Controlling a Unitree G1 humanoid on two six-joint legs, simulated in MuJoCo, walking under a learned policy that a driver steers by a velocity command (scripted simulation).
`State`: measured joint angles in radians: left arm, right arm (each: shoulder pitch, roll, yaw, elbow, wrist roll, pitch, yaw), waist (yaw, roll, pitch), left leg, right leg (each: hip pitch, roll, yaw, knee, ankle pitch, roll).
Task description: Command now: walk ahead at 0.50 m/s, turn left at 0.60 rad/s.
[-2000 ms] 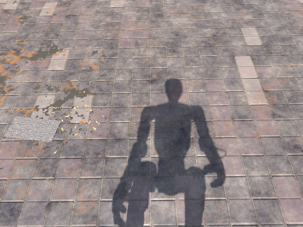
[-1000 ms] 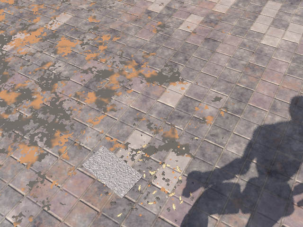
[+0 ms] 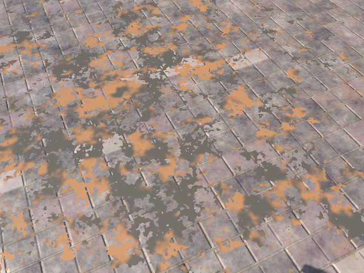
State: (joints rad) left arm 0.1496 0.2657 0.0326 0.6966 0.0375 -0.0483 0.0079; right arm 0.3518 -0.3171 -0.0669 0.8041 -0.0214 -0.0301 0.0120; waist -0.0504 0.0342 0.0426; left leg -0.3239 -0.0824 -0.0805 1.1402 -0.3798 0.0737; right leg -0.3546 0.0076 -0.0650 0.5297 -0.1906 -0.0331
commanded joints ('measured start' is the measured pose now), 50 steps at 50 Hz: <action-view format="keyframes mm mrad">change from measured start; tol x32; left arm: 1 110 97 29 -3 -10 -23 0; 21 284 133 33 56 -32 1 -1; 42 -195 82 10 -111 -5 12 -43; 50 235 196 62 24 -16 -2 -12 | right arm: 1 17 -57 -9 -62 -15 15 24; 16 -389 -4 25 -215 -24 21 75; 21 57 -183 -52 -102 -45 9 21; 50 150 -80 -1 13 -6 -41 -20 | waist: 1 43 -140 -30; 22 -39 196 -370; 50 85 -152 -172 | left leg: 1 -228 108 -7 39 54 -15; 19 -18 -7 220 -567 101 93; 22 659 436 -678 -821 53 320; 26 279 268 -270 -857 507 215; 35 207 185 -235 -955 407 190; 46 339 197 -173 -647 960 76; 49 -196 -87 -33 94 -146 3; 50 -268 -7 -82 147 -71 16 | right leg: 1 202 -276 292 -323 37 -113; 19 424 -286 -178 38 882 -58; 22 -320 -8 -71 878 -367 63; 23 -421 -53 67 894 -290 55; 46 84 30 10 -28 36 -39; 50 484 -397 762 -257 -200 -225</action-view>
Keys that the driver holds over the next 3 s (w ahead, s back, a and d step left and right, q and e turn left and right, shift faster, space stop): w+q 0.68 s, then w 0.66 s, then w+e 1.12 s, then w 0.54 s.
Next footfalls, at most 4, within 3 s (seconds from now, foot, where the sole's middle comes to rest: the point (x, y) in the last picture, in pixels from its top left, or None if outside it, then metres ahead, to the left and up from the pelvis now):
0.40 left None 0.34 0.15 -0.77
0.94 right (156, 215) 0.70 0.12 -0.77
1.46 left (82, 186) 0.85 0.43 -0.77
2.00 right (110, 127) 1.17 0.34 -0.77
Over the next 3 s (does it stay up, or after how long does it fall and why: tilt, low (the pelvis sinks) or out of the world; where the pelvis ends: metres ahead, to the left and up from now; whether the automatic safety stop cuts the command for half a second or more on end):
stays up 1.54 0.38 0.00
